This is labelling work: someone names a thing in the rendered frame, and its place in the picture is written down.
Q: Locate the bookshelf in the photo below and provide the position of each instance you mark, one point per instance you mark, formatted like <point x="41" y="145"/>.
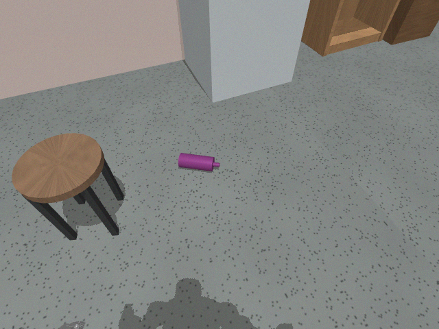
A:
<point x="336" y="25"/>

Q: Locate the stool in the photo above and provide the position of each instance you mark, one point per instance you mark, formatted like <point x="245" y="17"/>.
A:
<point x="61" y="167"/>

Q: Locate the bottle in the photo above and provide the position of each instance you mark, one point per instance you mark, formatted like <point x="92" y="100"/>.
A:
<point x="193" y="161"/>

